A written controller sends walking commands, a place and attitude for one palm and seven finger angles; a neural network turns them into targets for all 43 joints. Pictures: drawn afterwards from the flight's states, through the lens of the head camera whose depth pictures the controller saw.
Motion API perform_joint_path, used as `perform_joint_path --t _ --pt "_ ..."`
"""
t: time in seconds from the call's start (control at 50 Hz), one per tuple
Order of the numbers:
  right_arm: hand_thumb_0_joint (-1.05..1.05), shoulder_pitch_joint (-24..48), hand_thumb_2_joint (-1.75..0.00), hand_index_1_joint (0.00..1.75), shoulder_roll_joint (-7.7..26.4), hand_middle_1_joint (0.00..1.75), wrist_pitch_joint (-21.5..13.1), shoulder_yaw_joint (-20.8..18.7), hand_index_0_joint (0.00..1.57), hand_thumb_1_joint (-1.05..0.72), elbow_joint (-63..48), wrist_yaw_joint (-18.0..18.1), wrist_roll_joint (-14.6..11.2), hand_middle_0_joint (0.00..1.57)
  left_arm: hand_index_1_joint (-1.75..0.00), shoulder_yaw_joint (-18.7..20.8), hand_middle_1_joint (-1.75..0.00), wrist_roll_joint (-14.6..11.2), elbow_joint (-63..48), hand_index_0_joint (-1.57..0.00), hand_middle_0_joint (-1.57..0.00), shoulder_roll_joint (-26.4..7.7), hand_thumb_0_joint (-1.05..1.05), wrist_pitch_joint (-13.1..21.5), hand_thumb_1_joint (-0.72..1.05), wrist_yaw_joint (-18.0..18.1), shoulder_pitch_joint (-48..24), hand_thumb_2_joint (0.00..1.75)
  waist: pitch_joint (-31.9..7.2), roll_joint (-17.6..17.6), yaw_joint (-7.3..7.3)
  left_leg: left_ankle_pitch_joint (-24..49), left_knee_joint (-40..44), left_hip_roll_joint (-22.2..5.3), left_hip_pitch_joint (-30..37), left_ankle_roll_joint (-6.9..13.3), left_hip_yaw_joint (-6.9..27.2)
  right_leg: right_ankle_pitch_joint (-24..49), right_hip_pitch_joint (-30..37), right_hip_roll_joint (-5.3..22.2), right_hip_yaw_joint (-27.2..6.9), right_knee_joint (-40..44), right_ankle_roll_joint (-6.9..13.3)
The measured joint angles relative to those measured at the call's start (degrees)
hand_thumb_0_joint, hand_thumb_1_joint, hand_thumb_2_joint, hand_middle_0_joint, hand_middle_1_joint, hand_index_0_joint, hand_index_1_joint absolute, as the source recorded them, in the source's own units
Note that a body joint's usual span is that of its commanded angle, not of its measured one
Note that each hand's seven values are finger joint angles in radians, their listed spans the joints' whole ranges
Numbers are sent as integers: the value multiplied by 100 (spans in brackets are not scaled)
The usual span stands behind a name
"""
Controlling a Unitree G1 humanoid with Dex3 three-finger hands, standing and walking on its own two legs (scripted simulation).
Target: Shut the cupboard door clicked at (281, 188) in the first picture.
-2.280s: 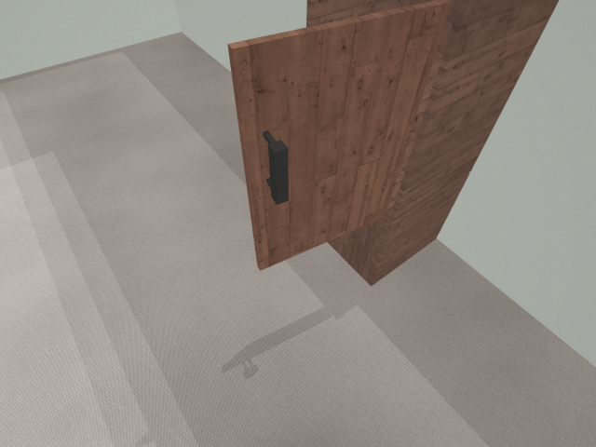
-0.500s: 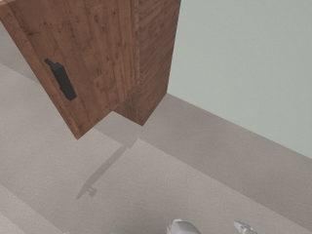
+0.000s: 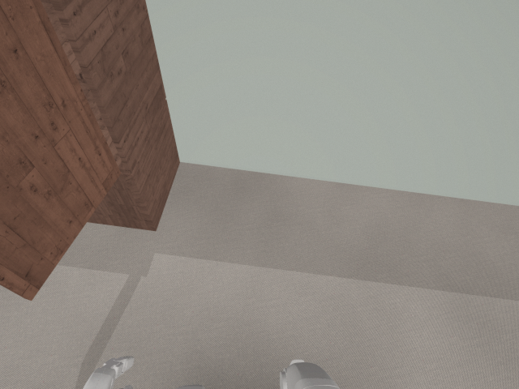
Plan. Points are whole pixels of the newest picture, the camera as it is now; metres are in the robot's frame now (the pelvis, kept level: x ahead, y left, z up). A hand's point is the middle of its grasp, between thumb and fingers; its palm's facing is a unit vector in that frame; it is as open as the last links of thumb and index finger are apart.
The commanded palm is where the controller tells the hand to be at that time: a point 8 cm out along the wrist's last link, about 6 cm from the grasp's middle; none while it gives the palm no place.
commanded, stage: walk to a spot facing it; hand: left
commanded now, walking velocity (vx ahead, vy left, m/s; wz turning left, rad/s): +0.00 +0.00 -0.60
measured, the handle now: out of the picture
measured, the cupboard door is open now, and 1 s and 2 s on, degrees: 81 81 81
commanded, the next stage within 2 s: turn to face it in 1.38 s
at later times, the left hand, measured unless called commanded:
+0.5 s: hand (171, 372) +0.16 +0.15 -0.17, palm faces -0.32 -0.93 -0.18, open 7.4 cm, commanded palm none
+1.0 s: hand (280, 276) +0.34 -0.04 -0.16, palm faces -0.57 -0.80 -0.18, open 7.3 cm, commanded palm none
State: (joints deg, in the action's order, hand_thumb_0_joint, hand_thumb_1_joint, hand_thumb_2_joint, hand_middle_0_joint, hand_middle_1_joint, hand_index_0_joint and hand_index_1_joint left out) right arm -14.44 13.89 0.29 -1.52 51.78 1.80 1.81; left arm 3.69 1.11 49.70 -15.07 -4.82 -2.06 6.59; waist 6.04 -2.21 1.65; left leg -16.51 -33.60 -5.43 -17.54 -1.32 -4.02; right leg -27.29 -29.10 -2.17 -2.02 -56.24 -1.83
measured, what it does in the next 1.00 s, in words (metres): walks ahead, turning right: right foot, then left foot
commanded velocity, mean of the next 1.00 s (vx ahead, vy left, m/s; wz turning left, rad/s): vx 0.29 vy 0.00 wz -0.47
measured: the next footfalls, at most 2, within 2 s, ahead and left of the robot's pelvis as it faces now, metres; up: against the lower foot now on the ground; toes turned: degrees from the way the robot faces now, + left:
right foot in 0.16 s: +0.03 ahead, -0.16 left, +0.00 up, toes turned -9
left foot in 0.42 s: +0.11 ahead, +0.08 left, +0.00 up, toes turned -12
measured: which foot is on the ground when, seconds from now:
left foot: down 0.00-0.16, up 0.18-0.40, down 0.42-0.78, up 0.80-1.00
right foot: up 0.00-0.14, down 0.16-0.42, up 0.44-0.76, down 0.78-1.00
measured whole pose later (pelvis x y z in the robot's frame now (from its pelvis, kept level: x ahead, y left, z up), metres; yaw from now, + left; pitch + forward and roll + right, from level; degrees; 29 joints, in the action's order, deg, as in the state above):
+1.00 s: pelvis +0.16 -0.14 +0.01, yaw -34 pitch +1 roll +0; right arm -13.6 11.4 -0.7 -2.7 54.9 -0.7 1.6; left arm 3.6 1.5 55.3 -11.9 0.7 -0.9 9.7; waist 4.0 -2.2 2.9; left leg -18.0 -47.9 -7.7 -27.2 -3.5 -4.8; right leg -12.9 -15.2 -0.9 1.3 -27.4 2.4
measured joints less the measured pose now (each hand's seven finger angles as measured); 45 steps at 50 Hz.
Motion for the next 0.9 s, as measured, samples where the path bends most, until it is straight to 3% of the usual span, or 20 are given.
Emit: perform_joint_path --t 0.06,0.1,0.14,0.16,0.22,0.28,0.34,0.42,0.44,0.48,0.52,0.56,0.62,0.7,0.74,0.78,0.84,0.9 --pt "0 -151 -90 30 -50 30 30 26 20 -90 101 3 32 20 -30 9 -30 -10 -29 -20 -20 46 1 33 91 -38 -63 90 1 138 -40 77 250 -251 178 -115 -103 -75 229 157 390 230 -36" --pt "0 -208 -90 30 -54 30 38 17 20 -90 126 -14 27 20 -30 -9 -30 -26 -44 -20 -20 64 1 74 91 -44 -63 90 -7 240 -26 45 234 -416 224 -197 -196 36 568 187 542 870 7" --pt "0 -267 -90 30 -44 30 58 -7 20 -90 117 -43 -5 20 -30 -26 -30 -36 -60 -20 -20 47 1 137 91 -42 -24 90 -43 287 -8 -102 9 -543 192 -302 -308 676 1035 206 620 1799 94" --pt "0 -316 -90 30 -64 30 81 -23 20 -90 82 -59 -37 20 -30 -41 -30 -25 -100 -20 -20 -25 1 193 91 -35 36 90 -115 160 2 -206 -266 -502 74 -326 -421 1269 1252 319 485 2270 226" --pt "0 -28 -90 30 36 30 259 -91 20 -90 142 -29 -116 20 -30 -38 -30 -17 28 -20 -20 48 1 267 91 80 29 90 17 277 8 -1250 -1746 -356 -462 -329 -8 925 1129 189 280 2010 286" --pt "0 203 -90 30 24 30 292 -129 20 -90 124 -55 -108 20 -30 -25 -30 11 121 -20 -20 110 1 238 91 155 161 90 31 199 -22 -1205 -2403 -82 -761 -332 101 971 1215 131 16 2233 263" --pt "0 324 -90 30 -47 30 209 -134 20 -91 10 -126 -105 20 -30 -26 -30 35 222 -20 -20 125 1 263 91 139 351 90 -48 36 -100 -1052 -1806 140 -653 -315 -1 1122 1314 119 -271 2500 276" --pt "0 323 -90 30 -73 30 -38 -78 20 -90 -171 -151 -86 20 -30 -2 -30 19 320 -20 -21 147 1 245 91 75 664 90 -257 -6 -183 -723 1 285 16 -162 -86 804 1210 -20 -558 2270 274" --pt "0 298 -90 30 -55 30 -126 -71 20 -90 -212 -125 -50 20 -30 5 -30 5 345 -20 -21 166 1 212 91 55 706 90 -299 79 -154 -288 123 213 18 -50 -73 353 1031 -75 -457 1836 266" --pt "0 215 -90 30 -113 30 -249 -31 20 -90 -195 -81 6 20 -30 56 -30 23 415 -20 -21 133 1 153 91 -15 688 90 -284 68 -127 -82 18 117 90 106 -186 -55 613 5 -163 664 242" --pt "0 17 -90 30 -198 30 -315 17 20 -90 -125 -78 32 20 -30 118 -30 69 442 -20 -20 76 1 148 91 -81 588 90 -286 5 -124 -102 256 54 330 105 -288 212 207 181 96 -244 201" --pt "0 -180 -90 30 -258 30 -341 56 20 -90 -1 -61 30 20 -30 145 -30 87 398 -20 -20 56 1 170 91 -139 437 90 -254 -11 -162 -30 625 -18 611 35 -399 621 -101 370 294 -573 138" --pt "0 -435 -90 30 -294 30 -354 74 20 -90 206 -52 29 20 -30 113 -30 74 306 -20 -20 84 1 209 91 -190 210 90 -188 67 -158 24 995 -163 972 -62 -604 956 -316 545 512 -157 105" --pt "0 -734 -90 30 -282 30 -286 43 20 -90 429 -86 50 20 -30 67 -30 60 229 -20 -20 97 1 215 91 -223 -92 90 -111 149 12 -216 1028 -351 1348 -246 -907 1056 -149 592 756 1041 172" --pt "0 -894 -90 30 -248 30 -232 27 20 -90 521 -102 53 20 -30 57 -30 64 189 -20 -20 90 1 244 91 -229 -236 90 -79 199 109 -481 777 -482 1449 -376 -1001 1033 131 523 871 1562 256" --pt "0 -1099 -90 30 -257 30 -166 31 20 -90 603 -138 -7 20 -30 29 -30 72 77 -20 -20 3 1 418 91 -219 -314 90 -115 81 154 -862 -255 -582 1146 -350 -997 1166 537 515 781 2156 507" --pt "0 -772 -90 30 -148 30 50 -21 20 -90 777 -165 -84 20 -30 36 -30 -26 74 -20 -20 93 1 608 91 -33 -349 90 83 172 158 -1267 -2789 -490 5 -227 -185 1334 541 382 747 1734 489" --pt "1 -328 -90 30 -106 30 88 -104 20 -91 696 -175 -41 20 -30 -14 -30 6 209 -20 -20 214 1 571 91 89 -110 90 43 191 198 -805 -3170 -401 -792 -228 36 1321 868 217 632 2159 432"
